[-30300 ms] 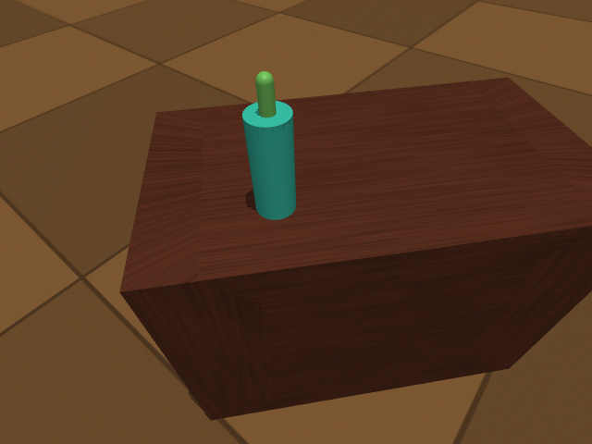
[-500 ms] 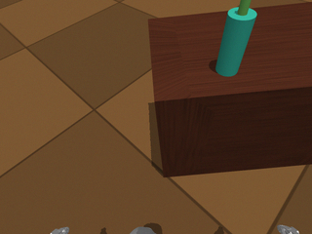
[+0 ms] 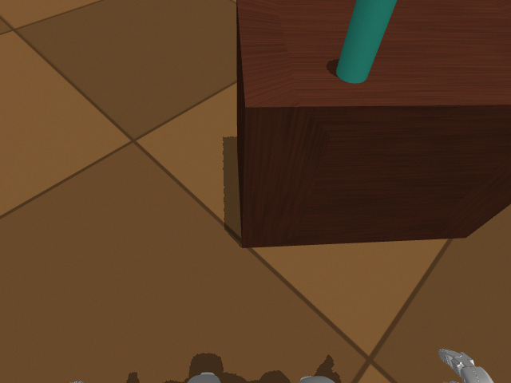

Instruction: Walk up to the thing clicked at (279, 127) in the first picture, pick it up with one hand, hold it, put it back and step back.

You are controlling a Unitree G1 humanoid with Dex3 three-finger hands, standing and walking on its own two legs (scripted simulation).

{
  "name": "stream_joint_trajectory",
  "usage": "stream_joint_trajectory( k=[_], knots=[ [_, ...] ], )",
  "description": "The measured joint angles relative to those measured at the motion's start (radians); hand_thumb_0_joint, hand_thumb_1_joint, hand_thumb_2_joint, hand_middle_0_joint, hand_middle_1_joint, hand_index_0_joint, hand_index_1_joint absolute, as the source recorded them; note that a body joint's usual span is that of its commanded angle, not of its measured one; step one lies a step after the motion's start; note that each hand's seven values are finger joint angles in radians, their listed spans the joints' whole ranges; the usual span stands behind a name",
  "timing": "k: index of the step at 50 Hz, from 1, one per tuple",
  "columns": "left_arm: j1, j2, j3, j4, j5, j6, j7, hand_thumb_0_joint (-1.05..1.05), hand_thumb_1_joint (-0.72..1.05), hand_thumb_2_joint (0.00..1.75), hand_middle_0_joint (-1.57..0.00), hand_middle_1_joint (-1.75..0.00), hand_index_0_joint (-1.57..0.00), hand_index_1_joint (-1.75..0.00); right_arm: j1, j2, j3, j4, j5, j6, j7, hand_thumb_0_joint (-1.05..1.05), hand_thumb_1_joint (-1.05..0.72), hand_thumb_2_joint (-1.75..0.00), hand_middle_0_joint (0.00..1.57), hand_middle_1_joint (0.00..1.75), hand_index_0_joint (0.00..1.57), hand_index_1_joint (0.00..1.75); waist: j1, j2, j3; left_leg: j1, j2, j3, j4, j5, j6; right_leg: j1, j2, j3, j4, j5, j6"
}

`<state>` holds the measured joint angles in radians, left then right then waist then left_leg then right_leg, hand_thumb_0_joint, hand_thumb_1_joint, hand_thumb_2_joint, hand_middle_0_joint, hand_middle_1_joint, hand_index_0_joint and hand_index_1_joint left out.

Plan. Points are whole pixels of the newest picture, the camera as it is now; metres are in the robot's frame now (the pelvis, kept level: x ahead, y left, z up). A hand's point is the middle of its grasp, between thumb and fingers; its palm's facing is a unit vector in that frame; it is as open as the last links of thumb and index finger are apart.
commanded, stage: step back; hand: right
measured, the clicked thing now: (369, 20) +0.83 -0.19 +0.12
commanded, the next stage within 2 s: none
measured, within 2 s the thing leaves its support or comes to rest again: neither
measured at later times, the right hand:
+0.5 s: hand out of the picture -0.07 -0.31 -0.17, palm faces -0.16 +0.90 -0.40, open 7.4 cm
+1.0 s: hand out of the picture -0.17 -0.36 -0.15, palm faces -0.07 +0.93 -0.36, open 7.4 cm
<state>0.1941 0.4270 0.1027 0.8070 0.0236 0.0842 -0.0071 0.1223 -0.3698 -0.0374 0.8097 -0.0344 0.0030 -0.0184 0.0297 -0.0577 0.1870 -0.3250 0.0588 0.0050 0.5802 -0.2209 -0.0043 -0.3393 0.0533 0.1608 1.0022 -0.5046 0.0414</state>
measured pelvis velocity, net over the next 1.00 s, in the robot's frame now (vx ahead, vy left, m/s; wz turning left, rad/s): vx -0.29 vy -0.10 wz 0.03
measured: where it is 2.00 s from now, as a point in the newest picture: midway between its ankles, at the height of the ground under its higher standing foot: outside the picture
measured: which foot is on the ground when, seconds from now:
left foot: down 0.00-0.12, up 0.14-0.46, down 0.48-0.84, up 0.86-1.00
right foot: up 0.00-0.06, down 0.08-0.50, up 0.52-0.80, down 0.82-1.00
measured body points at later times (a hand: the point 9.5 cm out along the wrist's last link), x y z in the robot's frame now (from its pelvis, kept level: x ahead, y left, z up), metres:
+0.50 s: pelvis -0.16 -0.05 -0.02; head -0.09 -0.04 +0.43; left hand -0.04 +0.28 -0.12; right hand -0.06 -0.36 -0.14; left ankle -0.19 +0.06 -0.73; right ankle -0.07 -0.15 -0.73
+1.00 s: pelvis -0.29 -0.10 +0.00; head -0.28 -0.12 +0.45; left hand -0.26 +0.23 -0.11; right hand -0.17 -0.41 -0.13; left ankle -0.28 +0.06 -0.69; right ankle -0.30 -0.23 -0.73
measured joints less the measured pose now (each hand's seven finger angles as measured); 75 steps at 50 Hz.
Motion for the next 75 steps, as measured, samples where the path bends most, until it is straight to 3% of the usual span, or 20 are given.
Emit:
stream_joint_trajectory(
  k=[4, 6, 10, 15, 21, 26, 29, 33, 36, 40, 42, 45, 49, 55, 58, 62, 65, 68, 70, 75],
  knots=[
    [0.005, -0.002, -0.007, 0.024, 0.001, -0.013, -0.009, 0.0, 0.91, 0.9, -0.2, -0.3, -0.2, -0.3, -0.032, -0.029, -0.001, -0.029, 0.0, 0.012, 0.007, 0.0, -0.9, -0.89, 0.21, 0.3, 0.21, 0.3, 0.002, 0.02, 0.005, -0.074, 0.022, 0.014, 0.07, 0.008, -0.026, 0.1, -0.048, -0.076, -0.286, 0.073, -0.019],
    [-0.004, -0.037, -0.012, 0.047, 0.008, -0.023, -0.011, 0.0, 0.91, 0.9, -0.2, -0.3, -0.2, -0.3, -0.048, -0.059, -0.01, -0.02, 0.006, 0.027, 0.005, 0.0, -0.9, -0.89, 0.21, 0.3, 0.21, 0.3, -0.015, 0.097, 0.019, -0.104, 0.057, -0.03, 0.113, 0.009, -0.021, 0.122, -0.01, -0.121, -0.33, 0.099, -0.036],
    [0.031, -0.065, -0.032, 0.035, 0.019, -0.023, -0.023, 0.0, 0.91, 0.9, -0.2, -0.3, -0.21, -0.3, -0.007, -0.054, -0.021, 0.023, 0.018, 0.051, -0.012, 0.01, -0.9, -0.89, 0.21, 0.3, 0.2, 0.3, 0.008, 0.08, -0.036, -0.175, -0.089, -0.104, 0.384, -0.266, -0.004, 0.072, -0.056, -0.104, -0.31, 0.125, -0.058],
    [0.018, -0.075, -0.033, 0.014, 0.021, -0.02, -0.006, 0.0, 0.9, 0.9, -0.21, -0.3, -0.21, -0.3, 0.055, -0.06, -0.01, 0.04, 0.028, 0.034, -0.014, 0.01, -0.9, -0.89, 0.21, 0.3, 0.2, 0.3, -0.008, 0.086, -0.061, -0.153, -0.165, -0.132, 0.565, -0.252, -0.007, 0.037, -0.079, -0.123, -0.38, 0.206, -0.06],
    [-0.068, -0.051, -0.029, -0.066, 0.02, -0.034, 0.02, 0.0, 0.9, 0.9, -0.21, -0.3, -0.21, -0.3, 0.091, -0.032, -0.001, 0.062, 0.014, 0.03, -0.015, 0.01, -0.9, -0.89, 0.2, 0.3, 0.2, 0.3, -0.029, 0.078, -0.017, 0.003, -0.117, -0.064, 0.306, -0.304, -0.017, -0.037, -0.086, -0.199, -0.341, 0.24, -0.07],
    [-0.123, -0.022, -0.035, -0.071, 0.0, -0.015, 0.018, 0.0, 0.91, 0.9, -0.21, -0.3, -0.21, -0.3, 0.073, 0.015, 0.005, 0.078, 0.001, 0.022, -0.001, 0.01, -0.9, -0.89, 0.21, 0.3, 0.2, 0.3, -0.019, -0.019, 0.03, 0.095, -0.137, 0.007, 0.079, -0.149, 0.027, -0.106, -0.12, -0.173, -0.239, 0.212, -0.061],
    [-0.105, -0.045, -0.042, -0.034, -0.002, 0.005, 0.018, 0.0, 0.91, 0.9, -0.2, -0.3, -0.21, -0.3, 0.077, 0.01, 0.014, 0.073, -0.009, 0.025, 0.012, 0.01, -0.9, -0.89, 0.21, 0.3, 0.21, 0.3, -0.044, 0.015, 0.004, 0.066, -0.094, -0.023, 0.089, -0.131, 0.036, -0.143, -0.019, -0.111, -0.006, -0.01, -0.053],
    [-0.061, -0.045, -0.04, -0.008, -0.012, 0.002, 0.01, 0.0, 0.91, 0.9, -0.21, -0.3, -0.21, -0.3, 0.062, 0.007, 0.015, 0.064, -0.014, 0.028, 0.006, 0.01, -0.9, -0.89, 0.21, 0.3, 0.21, 0.3, -0.031, 0.022, -0.041, 0.04, -0.05, -0.022, 0.023, -0.061, 0.025, -0.136, 0.049, -0.033, 0.221, -0.02, -0.047],
    [-0.037, -0.037, -0.035, 0.009, -0.011, -0.013, 0.01, 0.0, 0.91, 0.9, -0.21, -0.3, -0.21, -0.3, 0.027, -0.004, 0.007, 0.045, -0.011, 0.024, 0.006, 0.01, -0.9, -0.89, 0.21, 0.3, 0.21, 0.3, -0.014, 0.021, -0.042, 0.007, -0.03, -0.011, 0.007, -0.022, 0.018, -0.051, 0.02, -0.034, 0.121, -0.011, -0.029],
    [0.005, -0.028, -0.043, 0.055, -0.008, -0.051, 0.011, 0.0, 0.91, 0.9, -0.21, -0.3, -0.21, -0.3, -0.031, -0.027, 0.001, 0.019, -0.009, 0.024, 0.017, 0.01, -0.9, -0.89, 0.21, 0.3, 0.21, 0.3, 0.004, 0.029, -0.039, -0.054, -0.003, 0.026, 0.059, -0.013, 0.004, 0.112, -0.052, -0.089, -0.279, 0.028, -0.023],
    [0.008, -0.051, -0.044, 0.103, 0.002, -0.069, 0.016, 0.0, 0.91, 0.9, -0.2, -0.3, -0.21, -0.3, -0.056, -0.049, -0.007, 0.022, -0.005, 0.032, 0.02, 0.0, -0.9, -0.89, 0.21, 0.3, 0.21, 0.3, -0.007, 0.093, -0.023, -0.082, 0.038, 0.0, 0.123, -0.028, 0.004, 0.165, -0.021, -0.124, -0.388, 0.111, -0.029],
    [0.047, -0.07, -0.054, 0.133, 0.018, -0.079, 0.008, 0.0, 0.91, 0.9, -0.21, -0.3, -0.21, -0.3, -0.026, -0.047, -0.014, 0.052, 0.001, 0.052, 0.017, 0.0, -0.9, -0.89, 0.2, 0.3, 0.2, 0.3, 0.004, 0.115, -0.069, -0.113, -0.023, -0.081, 0.232, -0.205, 0.009, 0.139, -0.02, -0.124, -0.357, 0.113, -0.045],
    [0.069, -0.072, -0.052, 0.157, 0.02, -0.081, 0.01, 0.01, 0.9, 0.9, -0.21, -0.3, -0.21, -0.3, 0.029, -0.051, -0.015, 0.095, 0.014, 0.051, 0.027, 0.0, -0.9, -0.89, 0.2, 0.3, 0.2, 0.3, 0.008, 0.103, -0.114, -0.104, -0.097, -0.128, 0.376, -0.218, -0.001, 0.121, -0.064, -0.112, -0.369, 0.134, -0.043],
    [0.032, -0.046, -0.038, 0.129, 0.023, -0.105, 0.003, 0.01, 0.9, 0.9, -0.21, -0.3, -0.21, -0.3, 0.102, -0.052, -0.015, 0.159, 0.001, 0.032, 0.037, 0.01, -0.9, -0.89, 0.2, 0.3, 0.2, 0.3, -0.008, 0.113, -0.122, 0.029, -0.064, -0.082, 0.157, -0.259, -0.018, 0.088, -0.097, -0.165, -0.348, 0.134, -0.027],
    [0.007, -0.014, -0.033, 0.126, 0.016, -0.092, 0.004, 0.0, 0.9, 0.9, -0.21, -0.3, -0.21, -0.3, 0.103, -0.012, -0.017, 0.192, -0.007, 0.011, 0.038, 0.01, -0.9, -0.89, 0.2, 0.3, 0.2, 0.3, 0.004, 0.039, -0.09, 0.103, -0.107, -0.031, 0.012, -0.095, -0.007, 0.074, -0.151, -0.134, -0.291, 0.111, -0.026],
    [0.005, -0.01, -0.04, 0.16, 0.002, -0.072, 0.001, 0.0, 0.91, 0.9, -0.2, -0.3, -0.21, -0.3, 0.126, 0.015, -0.01, 0.185, -0.009, -0.015, 0.047, 0.01, -0.9, -0.89, 0.21, 0.3, 0.2, 0.3, -0.027, 0.04, -0.12, 0.107, -0.088, -0.043, -0.006, -0.094, 0.02, 0.021, -0.094, -0.135, -0.153, -0.018, -0.058],
    [0.005, -0.006, -0.039, 0.159, -0.004, -0.083, -0.008, 0.0, 0.91, 0.9, -0.2, -0.3, -0.2, -0.3, 0.131, 0.021, -0.005, 0.182, -0.013, -0.023, 0.046, 0.01, -0.9, -0.89, 0.21, 0.3, 0.21, 0.3, -0.033, 0.037, -0.128, 0.123, -0.07, -0.042, -0.038, -0.08, 0.009, 0.015, -0.083, -0.155, -0.189, -0.003, -0.064],
    [-0.006, -0.012, -0.037, 0.162, -0.003, -0.098, -0.009, 0.0, 0.91, 0.9, -0.2, -0.3, -0.2, -0.3, 0.125, 0.009, -0.005, 0.18, -0.007, -0.023, 0.043, 0.01, -0.9, -0.89, 0.21, 0.3, 0.21, 0.3, -0.04, 0.042, -0.121, 0.121, -0.057, -0.047, -0.016, -0.095, -0.011, 0.06, -0.075, -0.174, -0.354, 0.074, -0.064],
    [-0.021, -0.03, -0.037, 0.17, 0.001, -0.11, -0.003, 0.0, 0.91, 0.9, -0.2, -0.3, -0.2, -0.3, 0.116, -0.007, -0.005, 0.181, 0.004, -0.011, 0.036, 0.01, -0.9, -0.89, 0.21, 0.3, 0.21, 0.3, -0.041, 0.072, -0.108, 0.109, -0.033, -0.063, 0.039, -0.128, -0.023, 0.09, -0.053, -0.194, -0.419, 0.229, -0.06],
    [-0.024, -0.072, -0.051, 0.172, 0.013, -0.118, -0.006, 0.0, 0.91, 0.9, -0.21, -0.3, -0.21, -0.3, 0.1, -0.02, -0.004, 0.193, 0.011, 0.005, 0.019, 0.01, -0.9, -0.89, 0.21, 0.3, 0.2, 0.3, -0.022, 0.078, -0.127, 0.021, -0.07, -0.076, 0.249, -0.293, 0.003, 0.104, -0.067, -0.202, -0.41, 0.201, -0.067]
  ],
)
